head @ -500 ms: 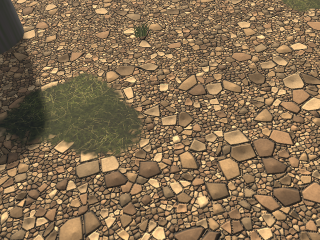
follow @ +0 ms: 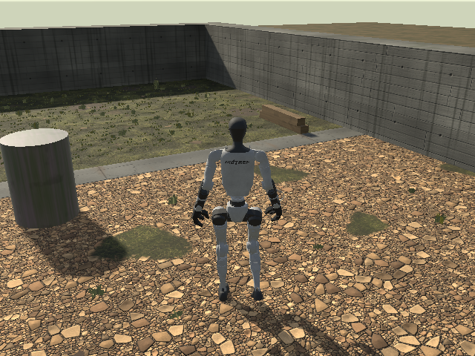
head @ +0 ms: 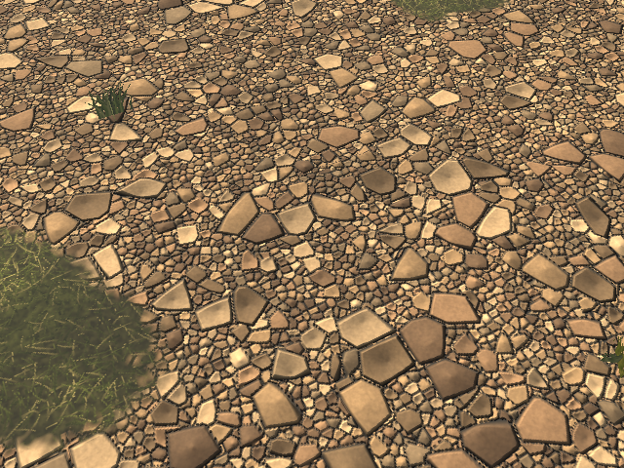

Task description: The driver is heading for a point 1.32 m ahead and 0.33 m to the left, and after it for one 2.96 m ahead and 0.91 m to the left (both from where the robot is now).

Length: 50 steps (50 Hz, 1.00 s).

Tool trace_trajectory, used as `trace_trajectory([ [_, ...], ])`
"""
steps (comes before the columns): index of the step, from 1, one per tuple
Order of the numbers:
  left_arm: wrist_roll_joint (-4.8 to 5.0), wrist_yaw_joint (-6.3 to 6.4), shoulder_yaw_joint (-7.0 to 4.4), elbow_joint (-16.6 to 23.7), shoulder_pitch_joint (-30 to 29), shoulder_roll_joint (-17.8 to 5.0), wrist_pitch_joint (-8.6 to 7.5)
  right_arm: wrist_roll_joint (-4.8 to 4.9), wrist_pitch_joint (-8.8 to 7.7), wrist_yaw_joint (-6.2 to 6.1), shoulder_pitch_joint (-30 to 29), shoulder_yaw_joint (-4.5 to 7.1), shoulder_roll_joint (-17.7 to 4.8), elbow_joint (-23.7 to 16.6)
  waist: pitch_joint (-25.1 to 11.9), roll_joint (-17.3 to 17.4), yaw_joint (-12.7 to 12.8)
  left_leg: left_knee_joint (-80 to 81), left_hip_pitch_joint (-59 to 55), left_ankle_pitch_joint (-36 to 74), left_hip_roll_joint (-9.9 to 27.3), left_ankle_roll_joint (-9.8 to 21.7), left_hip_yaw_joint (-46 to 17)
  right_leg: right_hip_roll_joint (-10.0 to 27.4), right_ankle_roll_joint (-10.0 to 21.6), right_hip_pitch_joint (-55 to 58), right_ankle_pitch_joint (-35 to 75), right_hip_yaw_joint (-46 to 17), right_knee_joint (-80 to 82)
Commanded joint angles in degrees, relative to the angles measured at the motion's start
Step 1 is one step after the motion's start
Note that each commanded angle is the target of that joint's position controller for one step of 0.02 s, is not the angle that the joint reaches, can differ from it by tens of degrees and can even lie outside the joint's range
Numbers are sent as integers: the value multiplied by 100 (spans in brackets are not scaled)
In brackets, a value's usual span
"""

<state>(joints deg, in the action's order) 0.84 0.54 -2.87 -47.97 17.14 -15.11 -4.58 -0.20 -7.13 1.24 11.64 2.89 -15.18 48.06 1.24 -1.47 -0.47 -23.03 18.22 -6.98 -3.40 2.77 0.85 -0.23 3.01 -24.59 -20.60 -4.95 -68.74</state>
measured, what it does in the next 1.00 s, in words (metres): walks ahead, turning left: right foot, then left foot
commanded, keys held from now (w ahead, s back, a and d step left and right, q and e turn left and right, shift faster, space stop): w+q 0.90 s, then w+e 0.10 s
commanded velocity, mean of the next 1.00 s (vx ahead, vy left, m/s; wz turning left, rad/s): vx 0.50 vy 0.00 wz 0.42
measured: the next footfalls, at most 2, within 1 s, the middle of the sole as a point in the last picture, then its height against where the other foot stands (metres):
right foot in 0.30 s outside the picture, level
left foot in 0.82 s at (234, 449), level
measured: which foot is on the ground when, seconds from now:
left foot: down 0.00-0.30, up 0.32-0.80, down 0.82-1.00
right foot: up 0.00-0.28, down 0.30-0.84, up 0.86-1.00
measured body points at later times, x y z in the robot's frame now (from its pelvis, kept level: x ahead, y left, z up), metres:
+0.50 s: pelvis +0.25 -0.05 +0.01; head +0.27 -0.06 +0.46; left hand +0.28 +0.24 -0.10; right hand +0.42 -0.29 -0.11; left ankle +0.23 +0.11 -0.65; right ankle +0.27 -0.15 -0.74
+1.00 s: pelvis +0.48 +0.10 +0.00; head +0.50 +0.13 +0.45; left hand +0.44 +0.40 -0.11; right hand +0.72 -0.07 -0.10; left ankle +0.48 +0.17 -0.74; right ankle +0.54 -0.07 -0.65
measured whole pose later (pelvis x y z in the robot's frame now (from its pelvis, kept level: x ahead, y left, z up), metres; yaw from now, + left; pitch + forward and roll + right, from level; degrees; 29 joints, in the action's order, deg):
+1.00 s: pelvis +0.48 +0.10 +0.00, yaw +31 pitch +2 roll +0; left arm 0.7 0.1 -2.9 -44.1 12.1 -17.1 -6.2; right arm 0.2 -3.1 2.3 13.9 3.5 -15.3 39.2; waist 2.5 -1.6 0.3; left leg -25.7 17.4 -9.9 -5.9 6.0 1.1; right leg 6.9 -0.2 -31.0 -17.8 -2.4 -67.9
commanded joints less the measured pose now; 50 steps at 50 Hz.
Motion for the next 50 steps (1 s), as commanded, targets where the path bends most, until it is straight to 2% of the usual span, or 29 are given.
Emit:
trace_trajectory([
  [1,-69,-13,-39,452,105,-193,-126,18,-39,33,213,58,-428,-179,-304,492,136,1323,-990,449,1471,1259,-1987,572,-48,-1053,259,-41,447],
  [4,-150,-7,69,732,-560,-68,-160,118,8,-45,399,147,-759,-136,-112,456,38,1502,-558,565,1389,1302,-1621,563,-241,-920,643,191,1848],
  [7,-80,-59,109,862,-1154,-150,-205,164,86,-97,614,201,-976,-109,-78,581,-137,1410,-209,438,1198,1089,-1340,291,-377,-279,1647,319,3015],
  [10,-4,-92,62,1023,-1538,-373,-247,218,154,-105,966,188,-963,-24,-95,674,-226,1137,-377,115,1307,936,-1594,142,-392,89,1953,234,3600],
  [12,11,-97,-13,1058,-1491,-548,-285,224,208,-135,985,189,-972,-38,-133,712,-79,830,-465,-324,1347,763,-1835,113,-306,534,1837,197,3984],
  [14,-14,-48,-143,876,-775,-743,-301,174,251,-163,954,123,-762,-100,-369,693,310,41,-185,-431,1015,499,-1787,208,-119,1630,1494,220,4277],
  [15,-97,6,-257,768,109,-1089,-312,105,235,-152,812,1,-393,-245,-914,169,737,-1504,485,-803,584,244,-1359,1087,215,2801,1063,-605,4420],
  [16,-165,11,-391,685,631,-1614,-215,155,134,-163,1314,-129,44,-463,-1556,-1484,611,-3285,2127,-2284,-14,-2,-573,2408,945,4251,288,-2660,4879],
  [17,-140,-35,-340,626,707,-1286,-209,278,112,-173,1402,-30,-405,-464,-1452,-1508,600,-4424,2883,-2518,255,-25,-825,2581,1154,4078,-716,-3736,5253],
  [18,-93,-55,-229,678,439,-870,-233,308,151,-177,1113,76,-734,-455,-858,-896,563,-4843,3067,-2012,483,5,-980,2383,979,3529,-701,-3058,5310],
  [19,-80,-82,-156,718,55,-652,-239,268,209,-182,933,99,-712,-457,-540,-558,411,-4838,2904,-1546,653,-26,-890,2090,813,2951,-86,-2256,5401],
  [20,-90,-108,-106,725,-274,-471,-233,209,264,-177,829,117,-639,-473,-305,-458,260,-4652,2746,-1193,792,-70,-864,1823,728,2503,470,-1658,5556],
  [22,-130,-121,-108,651,-498,-400,-259,185,380,-123,748,125,-450,-546,-95,-573,79,-4441,2351,-775,983,-129,-754,1531,637,1919,1304,-785,5843],
  [26,-141,-77,-214,410,-266,-594,-313,156,466,-69,401,115,-291,-800,-31,-230,75,-3950,2582,-95,994,-242,-772,1530,765,1978,2544,86,5982],
  [31,-110,-1,-274,251,-104,-859,-227,134,437,95,-521,47,-181,-1181,175,-166,342,-2372,2403,978,935,-181,-388,1495,635,2136,2566,894,6028],
  [34,-47,16,-306,120,168,-1001,-146,153,436,203,-1071,19,-166,-1462,371,-126,514,-1837,2414,851,894,-61,-117,1631,569,2488,2533,1138,5939],
  [36,4,15,-328,50,274,-1078,-70,170,439,268,-1287,30,-214,-1635,434,-155,521,-1601,2390,454,829,81,52,1734,483,2809,2853,1277,5734],
  [37,20,20,-342,43,265,-1137,-30,170,442,294,-1304,52,-261,-1696,392,-198,462,-1503,2209,185,728,180,189,1750,427,2905,3400,1383,5528],
  [39,48,60,-394,75,208,-1343,40,145,477,296,-954,163,-468,-1710,5,-448,157,-1457,1341,-408,312,415,551,1719,318,2980,5433,1600,4676],
  [40,56,85,-409,94,154,-1407,91,154,492,274,-283,292,-678,-1564,-379,-462,-248,-1260,440,-446,34,583,683,1615,237,2844,6142,1730,3731],
  [41,54,114,-370,140,145,-1334,99,162,519,184,710,496,-1033,-1297,-896,-277,-751,-905,-1136,-92,-129,815,540,1386,36,2088,5768,1840,2389],
  [42,-198,85,-190,314,373,-791,34,178,577,33,1302,635,-1581,-1156,-1397,935,-701,-941,-2923,359,1155,1203,-1342,971,-215,257,1800,1782,439],
  [43,-141,-9,-22,659,631,-414,-196,147,482,64,1068,609,-1889,-1369,-2338,1752,-235,175,-4298,-1038,2342,2375,-4791,-146,-424,-1709,-1446,606,-1215],
  [44,77,-73,-158,774,-210,-998,-373,111,421,108,1194,475,-1353,-1340,-2111,792,-689,632,-4085,-1181,2243,1997,-4543,154,-309,-2315,-1019,-126,-1420],
  [45,171,-85,-153,917,-504,-993,-433,100,364,111,975,406,-1136,-1289,-1311,689,-546,622,-3343,-749,2041,1758,-3664,350,-199,-2486,-484,-18,-1079],
  [46,81,-34,-129,761,-361,-894,-413,116,342,106,535,320,-886,-1315,-886,97,-205,612,-2386,-47,1827,1526,-2840,665,-208,-2095,-18,39,-600],
  [47,-15,-8,-161,651,-220,-909,-340,82,325,95,173,240,-634,-1376,-689,159,18,677,-1692,608,1618,1393,-2270,867,-253,-1642,248,59,-168],
  [48,-26,-31,-174,579,-32,-892,-240,18,299,86,24,199,-538,-1401,-635,334,168,821,-1244,970,1495,1338,-1975,984,-281,-1242,416,49,-28],
  [50,-40,-32,-161,482,128,-732,-84,7,205,84,44,206,-598,-1250,-565,364,260,1032,-819,1615,1416,1356,-1496,986,-387,-1002,653,167,191],
])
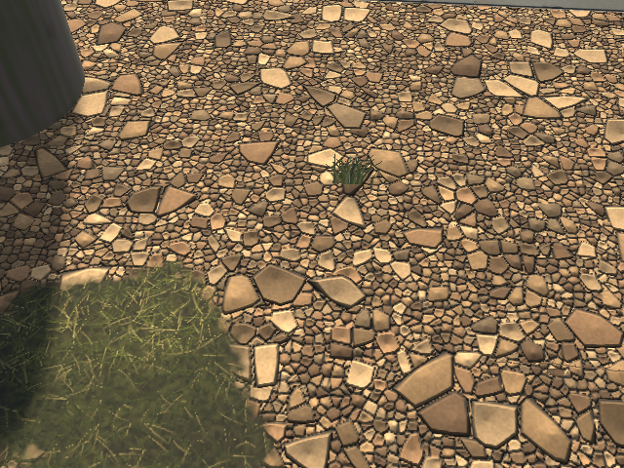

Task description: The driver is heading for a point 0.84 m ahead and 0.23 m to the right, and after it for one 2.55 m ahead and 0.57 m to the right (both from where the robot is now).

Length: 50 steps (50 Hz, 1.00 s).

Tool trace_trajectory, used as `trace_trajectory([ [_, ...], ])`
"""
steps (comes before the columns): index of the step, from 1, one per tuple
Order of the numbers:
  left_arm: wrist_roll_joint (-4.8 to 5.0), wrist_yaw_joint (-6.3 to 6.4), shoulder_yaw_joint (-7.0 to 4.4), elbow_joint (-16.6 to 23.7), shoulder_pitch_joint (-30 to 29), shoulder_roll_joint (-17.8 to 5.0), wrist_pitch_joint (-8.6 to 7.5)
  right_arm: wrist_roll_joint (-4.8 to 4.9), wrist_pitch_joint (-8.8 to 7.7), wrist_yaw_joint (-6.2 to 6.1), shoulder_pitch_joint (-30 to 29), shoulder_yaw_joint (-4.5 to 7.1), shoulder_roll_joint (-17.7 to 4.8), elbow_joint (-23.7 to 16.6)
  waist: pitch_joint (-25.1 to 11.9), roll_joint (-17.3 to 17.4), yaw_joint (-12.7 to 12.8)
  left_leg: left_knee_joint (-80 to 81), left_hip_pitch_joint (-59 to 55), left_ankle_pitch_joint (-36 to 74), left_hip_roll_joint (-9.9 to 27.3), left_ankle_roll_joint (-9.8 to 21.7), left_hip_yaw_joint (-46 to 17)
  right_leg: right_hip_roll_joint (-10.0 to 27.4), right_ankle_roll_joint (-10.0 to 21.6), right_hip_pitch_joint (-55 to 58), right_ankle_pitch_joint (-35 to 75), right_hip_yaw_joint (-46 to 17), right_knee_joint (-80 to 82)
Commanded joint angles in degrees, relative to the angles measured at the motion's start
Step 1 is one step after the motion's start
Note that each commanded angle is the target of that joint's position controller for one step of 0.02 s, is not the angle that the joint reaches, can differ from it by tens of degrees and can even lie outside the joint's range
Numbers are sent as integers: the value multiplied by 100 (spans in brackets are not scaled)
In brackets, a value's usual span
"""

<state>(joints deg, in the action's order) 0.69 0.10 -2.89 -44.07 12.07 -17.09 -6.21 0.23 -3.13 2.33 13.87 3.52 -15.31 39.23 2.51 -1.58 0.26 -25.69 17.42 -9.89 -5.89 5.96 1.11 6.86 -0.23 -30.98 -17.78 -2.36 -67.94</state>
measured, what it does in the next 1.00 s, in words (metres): walks ahead, turning right: right foot, then left foot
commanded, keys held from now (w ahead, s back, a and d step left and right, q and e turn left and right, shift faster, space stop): w+e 0.92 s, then w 0.08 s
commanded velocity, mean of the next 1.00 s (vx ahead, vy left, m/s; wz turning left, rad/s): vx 0.50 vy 0.00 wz -0.40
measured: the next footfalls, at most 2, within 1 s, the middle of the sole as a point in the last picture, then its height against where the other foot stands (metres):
right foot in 0.40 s outside the picture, level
left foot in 0.88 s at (344, 361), level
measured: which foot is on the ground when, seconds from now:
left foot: down 0.00-0.42, up 0.44-0.86, down 0.88-1.00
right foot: up 0.00-0.38, down 0.40-0.88, up 0.90-1.00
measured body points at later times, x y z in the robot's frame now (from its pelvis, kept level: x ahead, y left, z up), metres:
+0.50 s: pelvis +0.28 -0.08 -0.01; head +0.32 -0.09 +0.44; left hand +0.49 +0.15 -0.11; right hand +0.32 -0.37 -0.13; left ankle +0.16 +0.08 -0.63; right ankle +0.34 -0.16 -0.74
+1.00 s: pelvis +0.57 -0.11 +0.00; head +0.59 -0.11 +0.45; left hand +0.78 +0.09 -0.12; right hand +0.58 -0.42 -0.08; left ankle +0.66 -0.04 -0.74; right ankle +0.42 -0.18 -0.65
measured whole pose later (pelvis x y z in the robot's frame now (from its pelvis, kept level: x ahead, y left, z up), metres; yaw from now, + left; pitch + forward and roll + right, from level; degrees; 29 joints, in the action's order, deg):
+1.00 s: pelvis +0.57 -0.11 +0.00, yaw -30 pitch +2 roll +1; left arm 1.2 0.5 -3.1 -40.1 18.9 -17.2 -1.7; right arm -0.6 -6.3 0.7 10.4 3.0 -15.0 39.6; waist -0.5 -2.5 0.3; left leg -28.4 19.8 -10.8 -1.7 1.2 0.7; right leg -2.4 1.3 -23.7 -23.0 -6.0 -67.5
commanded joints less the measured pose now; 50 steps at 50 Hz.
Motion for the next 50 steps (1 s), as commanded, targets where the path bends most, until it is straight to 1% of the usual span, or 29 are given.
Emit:
trace_trajectory([
  [1,-32,26,-144,114,543,-474,133,-40,-238,-38,-92,159,-656,-272,-580,373,167,1391,-643,2097,1641,1013,-1287,277,-105,-455,593,-71,280],
  [4,-25,38,-106,255,49,-361,183,-60,-270,-113,161,156,-693,-29,-287,399,-13,1565,-772,2208,1553,822,-782,262,-152,-940,1505,-94,1048],
  [8,42,-80,-57,365,-499,-240,119,-74,-277,-176,263,140,-762,146,-72,430,-299,1744,-1082,1713,1505,479,-273,8,5,-895,2683,-41,2413],
  [14,57,-327,4,779,-1158,-135,78,-24,-148,-238,561,179,-855,480,222,358,-550,1438,-2359,2232,1982,417,10,-245,265,-1465,2141,111,3275],
  [15,51,-375,5,852,-1184,-136,74,-10,-105,-261,547,190,-887,499,197,385,-516,1264,-2516,2617,2038,375,59,-301,331,-1448,1856,211,3327],
  [17,34,-421,-48,924,-951,-252,99,3,-24,-326,371,226,-1045,445,-101,578,-297,632,-2596,4397,2012,230,263,-605,520,-830,1232,584,3361],
  [18,21,-413,-119,900,-620,-389,127,9,19,-367,327,246,-1138,416,-392,711,-103,78,-2588,5424,1970,159,350,-833,639,-273,938,775,3305],
  [19,21,-383,-245,767,110,-622,144,14,65,-404,239,243,-1177,391,-798,689,316,-919,-2323,5880,1837,34,502,-1061,811,749,1016,856,3499],
  [20,22,-302,-409,604,1018,-981,167,5,43,-442,206,199,-1117,321,-1294,421,788,-2369,-1291,4892,1623,-190,619,-821,1100,2390,1452,266,3753],
  [21,6,-227,-562,580,1462,-1625,167,-149,-115,-351,825,-36,-415,60,-2058,-1002,468,-4745,1291,611,622,-592,526,746,2154,4816,1157,-2576,3794],
  [22,39,-218,-452,607,1604,-1290,145,-137,-341,-225,680,-90,-499,80,-2776,-993,588,-5618,2377,-2250,91,-587,-626,1254,2554,5627,706,-4591,4710],
  [23,-1,-191,-363,621,1422,-975,160,109,-479,-128,110,9,-847,-96,-2050,-594,710,-5697,2920,-1855,496,-462,-921,1063,2163,5202,451,-3764,4868],
  [24,16,-174,-320,704,1013,-837,177,141,-543,-112,-202,-30,-822,-213,-1350,-73,531,-5213,2904,-1367,763,-405,-800,850,1943,4251,690,-3007,4952],
  [25,21,-174,-279,803,628,-725,202,25,-544,-147,-318,-13,-793,-217,-859,338,280,-4653,2658,-1122,957,-448,-688,630,1804,3335,1224,-2496,5068],
  [26,-24,-164,-223,904,378,-591,209,-59,-479,-179,-247,40,-842,-216,-646,283,61,-4297,2257,-947,1112,-515,-671,446,1752,2686,1690,-2143,5232],
  [28,-38,-136,-227,971,164,-608,202,-114,-329,-215,-1,46,-742,-193,-526,3,-170,-3905,1859,-794,1162,-711,-564,224,1798,1976,2170,-1833,5446],
  [30,-26,-75,-256,915,214,-730,180,-144,-239,-270,-76,12,-623,-218,-440,-67,-191,-3356,1757,-442,1119,-910,-434,59,1774,1547,2554,-1436,5498],
  [35,64,46,-295,727,620,-842,276,-89,-274,-245,-1180,-89,-380,-445,-378,-322,275,-1173,1302,1287,725,-1030,-345,-332,1342,1403,1837,-1142,5273],
  [37,85,57,-311,652,808,-884,316,-21,-325,-193,-1463,-63,-460,-524,-387,-386,396,-760,1175,1401,601,-1006,-408,-208,1297,1627,1544,-1446,5119],
  [40,93,83,-306,615,868,-827,371,16,-413,-127,-1484,44,-693,-560,-403,-486,319,-287,1003,939,541,-829,-598,12,1193,2159,1238,-2056,4674],
  [42,70,89,-301,661,693,-768,402,30,-470,-131,-1013,136,-808,-450,-468,-633,11,-12,368,651,533,-604,-526,-18,1047,2205,1336,-2259,4273],
  [43,45,78,-239,714,636,-583,393,-21,-498,-169,-499,218,-949,-350,-782,-581,-253,96,-509,652,714,-410,-582,-269,871,2011,1497,-2091,3703],
  [44,-28,53,-110,827,624,-233,361,-116,-511,-226,332,310,-1260,-294,-1509,9,-605,36,-1926,331,1674,-29,-1469,-625,647,1352,859,-1592,2185],
  [45,116,52,-11,990,1417,48,307,-177,-429,-210,845,425,-1701,-75,-2143,1968,-278,479,-3688,-826,2920,936,-4072,-1380,276,-679,-1506,-802,378],
  [46,168,71,-106,846,1418,-540,300,-30,-401,-180,793,336,-1201,-137,-1828,1582,-401,754,-3548,-2080,3048,915,-4681,-897,183,-1445,-1491,-887,-461],
  [47,122,67,-189,870,828,-824,327,-11,-371,-199,625,241,-855,-163,-1121,986,-570,836,-2900,-2005,2750,665,-3818,-728,140,-1591,-929,-827,-689],
  [48,50,73,-184,924,513,-742,343,-64,-335,-193,396,185,-757,-161,-721,585,-491,903,-2233,-1294,2475,518,-3082,-570,111,-1420,-519,-655,-611],
  [49,-5,53,-182,993,295,-640,322,-82,-312,-181,250,141,-638,-102,-392,530,-405,1032,-1713,-655,2231,499,-2579,-460,101,-1319,-259,-643,-341],
  [50,26,15,-179,1015,297,-534,319,-114,-319,-180,179,100,-558,-63,-277,673,-261,1171,-1357,-255,2045,460,-2169,-343,113,-1070,-114,-611,-140],
])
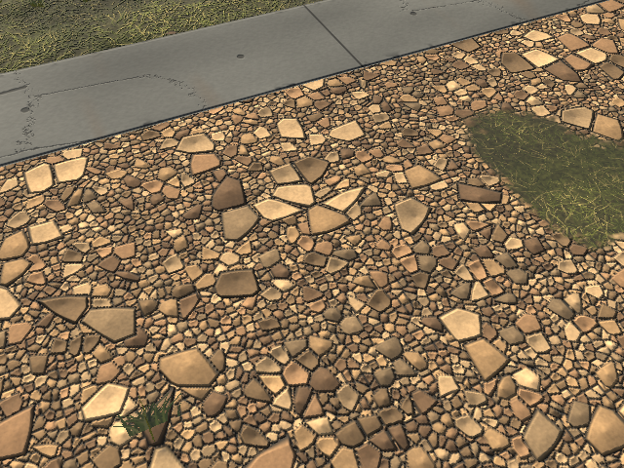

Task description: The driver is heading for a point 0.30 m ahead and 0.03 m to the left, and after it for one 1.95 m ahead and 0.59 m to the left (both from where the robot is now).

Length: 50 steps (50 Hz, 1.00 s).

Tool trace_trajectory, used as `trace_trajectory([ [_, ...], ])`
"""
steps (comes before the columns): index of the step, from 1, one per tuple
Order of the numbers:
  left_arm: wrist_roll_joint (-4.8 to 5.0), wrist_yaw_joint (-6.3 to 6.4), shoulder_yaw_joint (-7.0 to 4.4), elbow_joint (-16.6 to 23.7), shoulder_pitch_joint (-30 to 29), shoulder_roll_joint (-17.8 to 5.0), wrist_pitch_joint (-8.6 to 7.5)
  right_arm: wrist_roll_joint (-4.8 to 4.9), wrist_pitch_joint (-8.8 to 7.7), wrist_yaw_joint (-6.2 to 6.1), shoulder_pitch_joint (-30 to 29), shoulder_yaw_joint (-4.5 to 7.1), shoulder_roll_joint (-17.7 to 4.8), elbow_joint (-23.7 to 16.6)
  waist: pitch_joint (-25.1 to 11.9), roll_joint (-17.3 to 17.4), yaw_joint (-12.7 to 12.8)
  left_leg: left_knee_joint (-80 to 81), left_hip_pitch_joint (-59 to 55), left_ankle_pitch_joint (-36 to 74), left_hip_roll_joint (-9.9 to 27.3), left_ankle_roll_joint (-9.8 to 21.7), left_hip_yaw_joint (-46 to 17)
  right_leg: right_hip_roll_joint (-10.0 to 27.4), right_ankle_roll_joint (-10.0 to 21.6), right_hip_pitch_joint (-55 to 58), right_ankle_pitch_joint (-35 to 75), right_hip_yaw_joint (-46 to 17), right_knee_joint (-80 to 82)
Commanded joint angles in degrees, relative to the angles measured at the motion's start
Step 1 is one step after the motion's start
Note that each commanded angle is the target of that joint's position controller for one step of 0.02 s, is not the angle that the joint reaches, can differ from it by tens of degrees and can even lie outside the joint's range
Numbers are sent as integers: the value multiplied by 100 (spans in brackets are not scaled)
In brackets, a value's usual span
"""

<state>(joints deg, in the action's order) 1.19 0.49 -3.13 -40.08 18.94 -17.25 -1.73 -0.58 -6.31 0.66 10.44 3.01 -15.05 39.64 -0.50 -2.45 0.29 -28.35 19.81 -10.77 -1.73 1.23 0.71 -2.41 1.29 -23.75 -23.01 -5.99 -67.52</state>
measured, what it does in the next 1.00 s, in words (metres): walks ahead, turning left: right foot, then left foot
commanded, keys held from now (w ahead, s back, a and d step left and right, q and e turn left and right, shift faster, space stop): w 0.12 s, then w+q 0.88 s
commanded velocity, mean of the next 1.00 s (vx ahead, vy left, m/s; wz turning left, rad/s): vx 0.50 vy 0.00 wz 0.29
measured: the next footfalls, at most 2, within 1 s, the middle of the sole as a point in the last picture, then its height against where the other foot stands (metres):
right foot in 0.36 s outside the picture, level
left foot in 0.86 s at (244, 439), level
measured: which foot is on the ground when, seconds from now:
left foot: down 0.00-0.36, up 0.38-0.84, down 0.86-1.00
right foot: up 0.00-0.34, down 0.36-0.88, up 0.90-1.00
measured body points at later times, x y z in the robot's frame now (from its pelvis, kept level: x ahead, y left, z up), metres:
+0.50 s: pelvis +0.25 -0.05 +0.00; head +0.28 -0.06 +0.45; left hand +0.39 +0.22 -0.08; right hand +0.33 -0.33 -0.12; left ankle +0.17 +0.09 -0.65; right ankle +0.29 -0.16 -0.73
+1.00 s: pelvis +0.49 +0.06 +0.00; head +0.52 +0.09 +0.44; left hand +0.50 +0.36 -0.12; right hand +0.72 -0.15 -0.10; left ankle +0.52 +0.14 -0.73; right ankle +0.47 -0.14 -0.64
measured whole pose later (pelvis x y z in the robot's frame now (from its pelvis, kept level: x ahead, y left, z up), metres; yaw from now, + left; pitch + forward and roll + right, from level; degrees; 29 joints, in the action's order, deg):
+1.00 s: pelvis +0.49 +0.06 +0.00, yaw +23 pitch +2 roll -1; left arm 0.5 0.3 -3.6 -43.5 11.7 -17.1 -6.1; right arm 0.8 -2.3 2.1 12.7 4.0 -16.7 39.6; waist 3.8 -0.8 0.0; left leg -30.7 21.8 -10.4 -4.2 5.2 -0.2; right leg 4.5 -0.6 -24.6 -21.8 -2.1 -68.1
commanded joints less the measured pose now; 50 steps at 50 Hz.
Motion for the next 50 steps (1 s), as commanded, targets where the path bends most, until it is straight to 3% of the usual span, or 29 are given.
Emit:
trace_trajectory([
  [1,8,-48,-134,599,-333,-412,-120,-23,-17,-3,496,140,-539,-52,57,883,-189,1563,-1407,62,1509,947,-1858,621,-42,-1627,461,-168,21],
  [5,-70,-83,-30,679,-665,-146,-118,71,-53,12,584,211,-809,200,117,760,-131,1851,-1304,1097,1540,1178,-1247,727,-131,-1678,853,94,1079],
  [9,-82,-166,69,810,-1424,14,-253,184,59,-5,769,214,-967,403,204,691,-356,1855,-1145,1383,1268,1039,-738,677,-170,-1145,1934,444,2616],
  [13,-2,-256,14,968,-1947,-147,-358,249,172,-14,1173,242,-1144,596,265,787,-478,1594,-1336,1219,1442,948,-981,427,-153,-629,2071,497,3483],
  [15,6,-271,-65,947,-1765,-310,-407,263,232,-46,1152,263,-1213,638,193,858,-254,1301,-1449,1232,1541,816,-1157,358,-26,-141,1905,475,3858],
  [16,-14,-246,-139,834,-1378,-421,-418,264,251,-62,1086,254,-1206,639,11,826,8,910,-1354,1626,1428,697,-1066,280,85,521,1932,551,4094],
  [17,-67,-186,-269,643,-699,-659,-416,228,243,-64,1103,198,-1047,630,-428,722,324,69,-1065,1979,1122,530,-841,346,244,1616,1935,520,4134],
  [18,-198,-102,-395,534,317,-1094,-397,91,210,-59,1007,47,-656,440,-1308,109,766,-1667,-42,755,730,268,-540,1467,635,3220,2018,-562,3961],
  [19,-248,-106,-457,448,600,-1448,-319,159,124,-69,1707,-115,-112,321,-2031,-1465,488,-3521,1863,-2134,51,-35,-266,2755,1424,4657,986,-2840,4474],
  [20,-193,-119,-346,412,635,-945,-311,287,101,-75,1521,35,-693,417,-1764,-993,646,-4311,2417,-2178,264,-46,-798,2626,1407,4300,141,-3239,4853],
  [21,-126,-116,-255,387,332,-691,-324,340,111,-70,1087,124,-927,303,-1004,-733,591,-4477,2689,-1686,472,-17,-758,2446,1217,3686,226,-2391,4955],
  [22,-127,-131,-190,380,-38,-510,-339,290,144,-87,860,127,-872,276,-634,-460,423,-4354,2517,-1243,666,-37,-656,2188,1099,3023,675,-1766,5108],
  [23,-142,-156,-145,352,-328,-334,-357,222,191,-87,744,147,-815,255,-317,-428,260,-4133,2349,-945,792,-63,-651,1990,1051,2471,1087,-1290,5306],
  [24,-178,-162,-129,316,-515,-244,-394,221,265,-75,814,157,-713,270,-160,-499,83,-3988,2040,-737,905,-85,-688,1856,992,2042,1403,-882,5510],
  [26,-177,-151,-171,210,-669,-250,-478,238,390,-57,814,128,-481,247,5,-402,-70,-3820,1822,-517,943,-144,-652,1820,1021,1640,1973,-359,5794],
  [28,-183,-113,-232,91,-667,-374,-524,201,458,-55,600,123,-407,127,153,-219,-109,-3489,1994,-182,960,-205,-690,1858,1047,1582,2398,56,5935],
  [33,-161,-15,-330,-147,-507,-663,-467,178,433,113,-198,50,-282,-132,352,-62,120,-1905,1865,1123,886,-148,-408,1731,875,1743,2588,1029,6013],
  [37,-45,5,-412,-345,-235,-882,-367,184,447,231,-852,49,-359,-439,556,-15,313,-1162,1845,985,813,61,-124,1909,717,2265,2523,1364,5891],
  [39,15,4,-452,-427,-172,-985,-289,172,462,272,-981,85,-451,-567,563,-50,289,-971,1765,509,686,234,77,1994,619,2607,3075,1498,5568],
  [41,66,26,-498,-435,-242,-1170,-210,151,495,273,-615,201,-647,-574,192,-218,-8,-901,977,-69,280,472,458,1941,479,2751,4989,1713,4650],
  [42,98,37,-489,-420,-340,-1176,-155,168,507,249,146,340,-847,-389,-216,-148,-466,-600,-50,68,-36,646,644,1759,339,2555,5644,1916,3588],
  [43,37,65,-410,-387,-224,-996,-155,189,545,163,1159,559,-1265,-98,-757,100,-890,-471,-1710,298,-149,868,374,1505,102,1631,5062,2007,2118],
  [44,-225,40,-184,-69,136,-312,-234,239,555,58,1379,720,-2029,-61,-1082,1666,-522,-91,-3577,-178,1360,1733,-2471,676,-331,-911,734,1931,-145],
  [45,-146,-13,-92,36,-15,-301,-456,200,438,105,1391,609,-1911,-322,-2116,1501,-554,972,-4231,-1105,2097,2354,-4952,51,-343,-1837,-1245,413,-1127],
  [46,99,-68,-206,191,-694,-749,-569,156,345,158,1288,473,-1459,-263,-1539,882,-753,1221,-3941,-958,1990,1979,-4309,348,-217,-2401,-769,83,-1254],
  [47,107,-63,-176,241,-853,-697,-636,163,292,157,1063,421,-1285,-242,-939,759,-583,1171,-3201,-537,1770,1782,-3529,571,-103,-2421,-263,148,-860],
  [48,-43,-6,-184,161,-839,-668,-653,170,286,137,659,365,-1097,-296,-590,430,-324,1142,-2408,15,1527,1588,-2922,799,-103,-2089,135,140,-384],
  [49,-137,22,-230,117,-757,-726,-608,124,287,114,365,299,-911,-384,-420,504,-99,1228,-1763,584,1328,1489,-2492,939,-122,-1632,394,114,-10],
  [50,-155,7,-247,110,-682,-728,-534,77,286,93,232,278,-863,-466,-386,618,29,1357,-1384,856,1222,1486,-2344,970,-162,-1320,555,104,152],
])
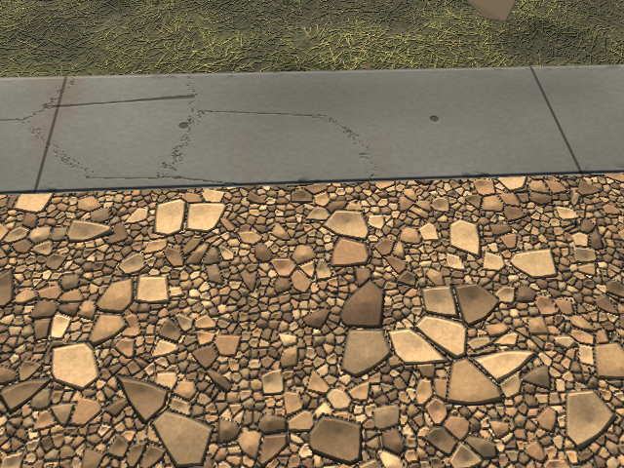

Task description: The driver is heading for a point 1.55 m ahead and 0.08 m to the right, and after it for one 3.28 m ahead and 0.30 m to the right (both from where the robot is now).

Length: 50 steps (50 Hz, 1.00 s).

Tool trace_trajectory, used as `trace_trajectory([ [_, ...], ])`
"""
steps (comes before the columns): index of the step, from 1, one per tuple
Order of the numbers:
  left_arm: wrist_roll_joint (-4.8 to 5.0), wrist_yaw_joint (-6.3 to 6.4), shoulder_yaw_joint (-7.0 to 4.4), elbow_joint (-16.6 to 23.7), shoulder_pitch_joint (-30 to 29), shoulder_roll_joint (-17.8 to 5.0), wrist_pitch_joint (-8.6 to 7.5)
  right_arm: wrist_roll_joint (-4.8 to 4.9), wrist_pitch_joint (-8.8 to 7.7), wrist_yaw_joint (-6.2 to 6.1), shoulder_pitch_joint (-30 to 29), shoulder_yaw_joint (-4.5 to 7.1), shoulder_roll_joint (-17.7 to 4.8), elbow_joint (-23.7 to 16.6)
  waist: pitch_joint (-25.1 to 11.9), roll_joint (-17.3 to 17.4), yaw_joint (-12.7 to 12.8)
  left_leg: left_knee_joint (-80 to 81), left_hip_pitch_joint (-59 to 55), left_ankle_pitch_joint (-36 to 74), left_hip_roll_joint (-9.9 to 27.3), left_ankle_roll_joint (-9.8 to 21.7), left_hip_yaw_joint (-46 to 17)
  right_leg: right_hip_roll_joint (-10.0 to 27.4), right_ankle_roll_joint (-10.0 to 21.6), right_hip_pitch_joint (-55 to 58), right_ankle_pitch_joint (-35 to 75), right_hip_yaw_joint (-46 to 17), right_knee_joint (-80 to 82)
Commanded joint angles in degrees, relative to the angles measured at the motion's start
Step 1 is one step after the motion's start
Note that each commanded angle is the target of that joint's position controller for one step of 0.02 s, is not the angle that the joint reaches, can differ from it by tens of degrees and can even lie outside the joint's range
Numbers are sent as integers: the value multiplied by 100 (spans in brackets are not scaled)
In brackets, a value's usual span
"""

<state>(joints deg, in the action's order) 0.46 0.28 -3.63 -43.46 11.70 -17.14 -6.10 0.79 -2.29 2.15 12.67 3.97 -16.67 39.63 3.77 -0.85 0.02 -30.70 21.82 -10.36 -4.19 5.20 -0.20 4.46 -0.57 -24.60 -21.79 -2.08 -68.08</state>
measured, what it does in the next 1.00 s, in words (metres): walks ahead: right foot, then left foot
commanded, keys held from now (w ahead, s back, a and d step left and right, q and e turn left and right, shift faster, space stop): w+q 0.26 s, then w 0.06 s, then w+e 0.68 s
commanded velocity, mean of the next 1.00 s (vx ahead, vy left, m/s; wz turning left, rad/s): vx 0.50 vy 0.00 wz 0.01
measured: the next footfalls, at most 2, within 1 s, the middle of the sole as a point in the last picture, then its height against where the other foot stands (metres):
right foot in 0.36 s outside the picture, level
left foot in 0.82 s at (248, 400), level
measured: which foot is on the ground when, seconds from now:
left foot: down 0.00-0.38, up 0.40-0.80, down 0.82-1.00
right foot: up 0.00-0.34, down 0.36-0.82, up 0.84-1.00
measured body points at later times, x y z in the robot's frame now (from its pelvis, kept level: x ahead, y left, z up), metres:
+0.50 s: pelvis +0.28 -0.04 +0.00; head +0.30 -0.04 +0.45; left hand +0.36 +0.25 -0.09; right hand +0.43 -0.29 -0.11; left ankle +0.17 +0.07 -0.65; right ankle +0.35 -0.13 -0.73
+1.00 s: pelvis +0.53 +0.03 +0.01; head +0.54 +0.04 +0.46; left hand +0.64 +0.32 -0.10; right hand +0.64 -0.25 -0.08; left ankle +0.53 +0.14 -0.73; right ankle +0.51 -0.11 -0.65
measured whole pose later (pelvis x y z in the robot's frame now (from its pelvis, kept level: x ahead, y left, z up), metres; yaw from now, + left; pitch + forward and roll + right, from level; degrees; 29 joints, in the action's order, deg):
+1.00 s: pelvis +0.53 +0.03 +0.01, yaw -4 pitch +1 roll +1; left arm 1.6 0.1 -4.2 -42.3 16.8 -18.6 -1.6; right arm -0.5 -5.3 0.4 13.1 3.4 -14.6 41.9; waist 0.4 -3.1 -0.5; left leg -21.5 11.5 -11.1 -1.2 1.2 2.6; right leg 2.6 -0.1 -31.0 -18.6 -3.2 -64.0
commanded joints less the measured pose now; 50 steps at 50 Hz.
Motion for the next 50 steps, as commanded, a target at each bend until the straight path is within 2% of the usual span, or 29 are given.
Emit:
trace_trajectory([
  [1,-109,22,-190,440,79,-665,-36,-58,-134,-79,-19,192,-713,-475,-809,442,100,1675,-1393,1110,1413,1136,-2136,259,-49,-1117,527,-239,386],
  [4,-148,34,-127,531,-252,-455,72,-16,-162,-192,202,229,-850,-362,-605,350,51,1786,-1000,1494,1234,1116,-1707,120,-271,-1154,1130,-129,1227],
  [8,-95,-33,-30,726,-1114,-266,34,31,-109,-293,522,239,-883,-216,-391,555,-278,1738,-867,790,976,811,-1523,-179,-348,-914,2418,-149,2918],
  [12,-7,-153,-43,879,-1615,-385,-65,77,-54,-324,835,256,-917,-60,-280,607,-449,1451,-1054,367,1128,731,-1932,-387,-266,-557,2603,-233,3719],
  [15,-1,-215,-109,827,-1382,-552,-135,50,-12,-353,842,248,-851,-5,-326,789,-317,1014,-1491,496,1332,617,-2282,-376,-65,-258,2126,-260,3972],
  [17,-43,-190,-193,615,-676,-657,-176,16,11,-338,760,201,-705,2,-554,865,36,430,-1592,1323,1162,450,-2151,-465,202,617,1947,19,4281],
  [18,-124,-163,-258,503,-38,-844,-195,-35,-1,-310,763,107,-467,-44,-1131,671,311,-618,-1364,1526,872,276,-1823,-56,510,1698,1921,-310,4158],
  [19,-216,-149,-362,393,707,-1293,-184,-17,-41,-315,1339,12,-197,-109,-2006,-470,285,-2486,137,357,191,-121,-1196,1018,1294,3689,1555,-2119,4145],
  [20,-60,-230,-402,101,1151,-1292,-116,82,-99,-323,1691,-27,-240,-80,-2144,-1878,267,-3898,1602,-2206,-195,-391,-872,1709,1928,4358,18,-4328,5034],
  [21,87,-253,-255,172,897,-844,-97,103,-142,-301,1231,58,-704,-108,-1364,-1117,347,-4339,2236,-2019,184,-366,-1049,1599,1773,3890,-856,-4320,5292],
  [22,57,-240,-184,255,576,-639,-38,65,-175,-284,573,73,-797,-221,-785,-581,381,-4315,2302,-1540,435,-346,-828,1344,1579,3222,-631,-3520,5310],
  [23,-8,-236,-144,288,371,-582,12,-33,-232,-275,145,62,-739,-335,-381,-242,320,-3992,2239,-1221,585,-339,-649,1084,1519,2554,37,-2958,5416],
  [24,-34,-223,-106,311,259,-507,24,-122,-272,-271,27,81,-682,-378,-294,-208,198,-3548,2019,-947,757,-350,-641,884,1458,2192,658,-2629,5478],
  [25,-57,-208,-82,320,230,-482,32,-143,-297,-258,67,71,-583,-390,-342,-337,95,-3238,1734,-818,814,-388,-593,697,1418,1985,1131,-2391,5542],
  [27,4,-167,-87,278,314,-508,43,-157,-307,-241,82,27,-401,-409,-474,-508,26,-2590,1465,-821,793,-517,-431,537,1475,1812,1750,-2036,5612],
  [31,85,-32,-198,159,549,-842,123,-138,-341,-203,-686,-107,-138,-573,-387,-442,223,-929,866,242,590,-734,-259,333,1393,1271,2058,-1503,5679],
  [33,101,0,-210,94,758,-874,184,-83,-376,-160,-1011,-108,-174,-615,-374,-442,352,-410,506,866,440,-799,-267,299,1313,1136,1973,-1489,5621],
  [36,137,28,-207,16,1041,-847,262,-22,-432,-122,-1343,-58,-317,-717,-353,-449,409,99,171,982,334,-774,-395,376,1207,1277,1610,-1792,5363],
  [38,135,47,-226,24,1031,-872,307,2,-474,-123,-1260,8,-452,-717,-369,-532,256,378,-242,787,334,-666,-418,423,1089,1337,1428,-2050,5101],
  [39,134,53,-214,45,977,-811,323,-1,-487,-141,-1004,56,-518,-643,-436,-541,81,573,-683,746,365,-560,-391,330,985,1262,1405,-2068,4866],
  [40,106,51,-170,83,931,-665,323,-33,-494,-183,-562,130,-642,-537,-638,-526,-158,704,-1398,620,501,-415,-412,108,834,1050,1496,-1960,4403],
  [41,39,31,-61,204,800,-356,294,-115,-497,-245,252,224,-938,-444,-1240,-99,-565,647,-2609,316,1311,-73,-1123,-207,616,466,1129,-1552,3060],
  [42,123,43,70,375,1395,53,224,-168,-390,-261,830,357,-1441,-299,-2020,1467,-466,950,-4231,-675,2595,745,-3152,-891,282,-1148,-610,-671,1337],
  [43,209,62,-4,379,1415,-393,211,-96,-342,-211,934,308,-1124,-190,-1789,1645,-487,1330,-4076,-1880,2893,953,-4220,-554,201,-2049,-1192,-602,295],
  [44,203,63,-111,369,1024,-734,241,-67,-344,-208,703,202,-755,-215,-1068,1065,-532,1441,-3464,-1916,2630,758,-3576,-329,180,-2276,-714,-677,-121],
  [45,152,61,-129,384,796,-718,281,-88,-338,-200,409,137,-578,-231,-693,756,-420,1527,-2901,-1273,2370,604,-2837,-173,135,-2166,-293,-553,-171],
  [46,104,42,-136,420,660,-648,308,-107,-333,-186,166,84,-409,-196,-425,677,-302,1671,-2433,-677,2143,550,-2293,-46,94,-2058,14,-512,-9],
  [48,116,-19,-129,491,575,-445,384,-148,-358,-182,-72,62,-323,-124,-213,830,-109,1961,-1781,52,1886,459,-1501,169,53,-1700,363,-432,229],
  [50,103,-58,-91,605,428,-281,432,-123,-410,-183,-73,112,-427,-31,-194,730,-68,2149,-1614,621,1864,544,-1022,216,-22,-1682,678,-351,444],
])
Over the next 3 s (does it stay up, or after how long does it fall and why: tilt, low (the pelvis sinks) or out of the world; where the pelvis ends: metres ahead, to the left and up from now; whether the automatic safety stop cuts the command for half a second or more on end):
stays up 1.47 -0.11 0.01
